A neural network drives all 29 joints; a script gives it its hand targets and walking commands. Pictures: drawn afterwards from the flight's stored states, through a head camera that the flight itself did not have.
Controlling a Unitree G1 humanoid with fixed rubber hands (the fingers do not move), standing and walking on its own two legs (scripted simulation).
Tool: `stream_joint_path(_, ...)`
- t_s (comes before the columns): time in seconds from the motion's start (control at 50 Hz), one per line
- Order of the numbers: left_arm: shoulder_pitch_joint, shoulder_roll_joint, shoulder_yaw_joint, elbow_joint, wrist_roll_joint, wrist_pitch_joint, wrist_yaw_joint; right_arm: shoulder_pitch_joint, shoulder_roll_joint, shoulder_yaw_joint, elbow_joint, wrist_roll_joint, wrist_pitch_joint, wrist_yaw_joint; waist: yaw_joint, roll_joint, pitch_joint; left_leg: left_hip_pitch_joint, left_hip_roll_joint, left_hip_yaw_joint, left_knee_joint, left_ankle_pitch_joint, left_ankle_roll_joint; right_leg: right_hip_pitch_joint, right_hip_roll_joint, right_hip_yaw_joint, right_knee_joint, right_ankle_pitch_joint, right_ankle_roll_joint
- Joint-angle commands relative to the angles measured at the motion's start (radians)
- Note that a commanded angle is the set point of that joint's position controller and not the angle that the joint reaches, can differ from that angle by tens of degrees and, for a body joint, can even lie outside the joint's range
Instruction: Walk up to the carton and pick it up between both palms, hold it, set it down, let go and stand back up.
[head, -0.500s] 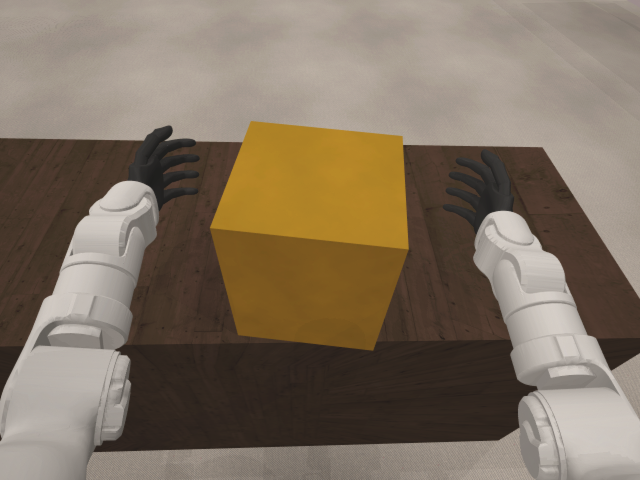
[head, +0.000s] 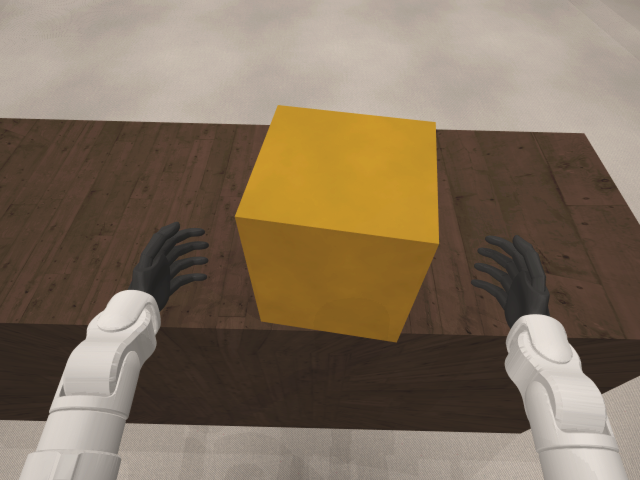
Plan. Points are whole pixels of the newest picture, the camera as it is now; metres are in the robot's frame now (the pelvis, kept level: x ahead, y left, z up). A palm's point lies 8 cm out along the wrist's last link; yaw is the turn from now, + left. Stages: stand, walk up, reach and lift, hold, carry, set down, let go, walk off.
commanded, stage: set down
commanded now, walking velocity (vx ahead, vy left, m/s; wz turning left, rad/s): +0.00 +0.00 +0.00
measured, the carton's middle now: (340, 230) +0.44 -0.03 +0.03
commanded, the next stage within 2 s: let go in 1.96 s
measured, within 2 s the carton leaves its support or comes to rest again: neither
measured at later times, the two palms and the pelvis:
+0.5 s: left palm (134, 365) +0.26 +0.22 +0.03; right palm (521, 374) +0.23 -0.21 +0.03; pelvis +0.01 +0.00 +0.00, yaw +1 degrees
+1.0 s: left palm (119, 462) +0.17 +0.23 -0.02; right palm (497, 409) +0.20 -0.20 -0.02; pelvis +0.01 +0.00 +0.00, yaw +2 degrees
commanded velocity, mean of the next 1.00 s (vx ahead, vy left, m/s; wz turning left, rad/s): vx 0.00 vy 0.00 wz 0.00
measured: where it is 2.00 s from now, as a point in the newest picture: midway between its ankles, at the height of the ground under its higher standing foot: outside the picture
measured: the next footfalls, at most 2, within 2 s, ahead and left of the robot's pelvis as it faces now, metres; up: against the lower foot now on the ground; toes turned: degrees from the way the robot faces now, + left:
none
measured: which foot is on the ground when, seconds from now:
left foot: down 0.00-1.00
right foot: down 0.00-1.00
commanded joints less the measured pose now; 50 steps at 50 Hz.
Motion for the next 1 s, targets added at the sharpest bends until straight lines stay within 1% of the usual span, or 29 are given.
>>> stream_joint_path(0.0,-0.344,0.186,0.099,-0.274,-0.002,-0.088,-0.003,-0.256,-0.131,-0.052,-0.282,-0.015,-0.074,0.002,0.001,0.054,-0.503,0.153,-0.001,-0.018,-0.056,0.268,-0.056,0.262,0.028,-0.012,0.007,0.2,-0.025)
stream_joint_path(0.1,-0.228,0.167,0.098,-0.286,0.007,-0.104,-0.017,-0.144,-0.109,-0.043,-0.311,-0.028,-0.08,-0.002,0.007,0.045,-0.422,0.147,0.001,-0.02,-0.069,0.25,-0.054,0.275,0.023,-0.007,-0.007,0.174,-0.028)
stream_joint_path(0.24,-0.065,0.153,0.09,-0.331,0.017,-0.159,-0.026,0.022,-0.071,-0.027,-0.376,-0.046,-0.112,-0.005,0.019,0.048,-0.337,0.14,0.005,-0.023,-0.073,0.242,-0.057,0.281,0.015,0.0,-0.018,0.154,-0.034)
stream_joint_path(0.38,0.091,0.16,0.07,-0.375,0.003,-0.257,-0.021,0.177,-0.035,-0.01,-0.444,-0.063,-0.163,-0.001,0.038,0.053,-0.293,0.124,0.01,-0.031,-0.067,0.234,-0.059,0.275,0.004,0.011,-0.017,0.136,-0.039)
stream_joint_path(0.5,0.229,0.173,0.049,-0.367,-0.012,-0.357,-0.022,0.31,-0.002,0.01,-0.449,-0.076,-0.212,0.0,0.05,0.052,-0.247,0.111,0.013,-0.043,-0.063,0.226,-0.055,0.275,-0.009,0.023,-0.019,0.127,-0.042)
stream_joint_path(0.52,0.521,0.121,0.079,-0.282,0.032,-0.419,-0.025,0.585,0.054,0.089,-0.344,-0.072,-0.282,0.009,0.131,-0.03,-0.226,0.12,0.014,-0.063,-0.039,0.399,-0.042,0.361,-0.007,0.026,0.005,0.275,-0.039)
stream_joint_path(0.54,0.461,0.148,0.056,-0.277,0.052,-0.477,-0.046,0.487,0.034,0.043,-0.352,-0.083,-0.363,0.007,0.079,0.028,-0.242,0.119,0.002,-0.072,-0.026,0.399,-0.062,0.366,-0.017,0.036,0.0,0.301,-0.041)
stream_joint_path(0.56,0.487,0.139,0.043,-0.235,0.049,-0.523,-0.052,0.51,0.045,0.071,-0.289,-0.083,-0.405,0.011,0.096,0.027,-0.193,0.123,0.0,-0.075,-0.027,0.396,-0.065,0.353,-0.014,0.026,-0.004,0.294,-0.043)
stream_joint_path(0.58,0.482,0.152,0.022,-0.232,0.045,-0.556,-0.059,0.489,0.041,0.055,-0.285,-0.086,-0.444,0.012,0.073,0.043,-0.185,0.127,0.001,-0.075,-0.026,0.368,-0.068,0.341,-0.016,0.03,-0.009,0.265,-0.048)
stream_joint_path(0.6,0.485,0.157,0.007,-0.233,0.032,-0.584,-0.061,0.491,0.047,0.061,-0.265,-0.09,-0.469,0.011,0.074,0.05,-0.163,0.118,0.004,-0.077,-0.027,0.347,-0.067,0.33,-0.016,0.029,-0.01,0.236,-0.052)
stream_joint_path(0.62,0.485,0.169,-0.01,-0.244,0.019,-0.606,-0.061,0.483,0.049,0.053,-0.263,-0.093,-0.491,0.009,0.064,0.06,-0.157,0.108,0.008,-0.078,-0.025,0.324,-0.067,0.323,-0.017,0.03,-0.007,0.207,-0.056)
stream_joint_path(0.68,0.486,0.196,-0.047,-0.272,-0.024,-0.657,-0.044,0.465,0.059,0.04,-0.239,-0.104,-0.531,0.009,0.059,0.087,-0.141,0.063,0.024,-0.082,-0.028,0.26,-0.067,0.311,-0.019,0.031,0.013,0.129,-0.067)
stream_joint_path(0.72,0.477,0.206,-0.071,-0.269,-0.044,-0.676,-0.024,0.439,0.053,0.028,-0.211,-0.114,-0.531,0.018,0.053,0.106,-0.134,0.041,0.037,-0.086,-0.039,0.206,-0.064,0.308,-0.02,0.033,0.024,0.078,-0.075)
stream_joint_path(0.76,0.456,0.208,-0.093,-0.252,-0.058,-0.677,-0.001,0.402,0.039,0.016,-0.175,-0.125,-0.509,0.029,0.045,0.119,-0.129,0.027,0.052,-0.092,-0.057,0.146,-0.06,0.309,-0.022,0.036,0.029,0.038,-0.08)
stream_joint_path(0.78,0.45,0.207,-0.099,-0.242,-0.062,-0.673,0.009,0.391,0.035,0.013,-0.158,-0.13,-0.495,0.034,0.043,0.119,-0.126,0.019,0.057,-0.095,-0.066,0.126,-0.057,0.314,-0.024,0.038,0.03,0.031,-0.081)
stream_joint_path(0.82,0.455,0.206,-0.104,-0.224,-0.062,-0.663,0.023,0.385,0.033,0.014,-0.126,-0.134,-0.471,0.038,0.043,0.109,-0.121,0.01,0.059,-0.095,-0.074,0.127,-0.056,0.332,-0.029,0.043,0.03,0.045,-0.078)
stream_joint_path(0.9,0.46,0.183,-0.097,-0.162,-0.037,-0.626,0.025,0.37,0.024,0.013,-0.046,-0.142,-0.44,0.042,0.05,0.098,-0.093,0.028,0.055,-0.094,-0.084,0.17,-0.062,0.342,-0.033,0.044,0.013,0.069,-0.074)
stream_joint_path(0.98,0.444,0.138,-0.091,-0.084,0.001,-0.575,0.014,0.347,0.015,0.006,0.037,-0.155,-0.43,0.051,0.058,0.089,-0.048,0.051,0.057,-0.088,-0.103,0.176,-0.066,0.327,-0.028,0.034,-0.015,0.041,-0.078)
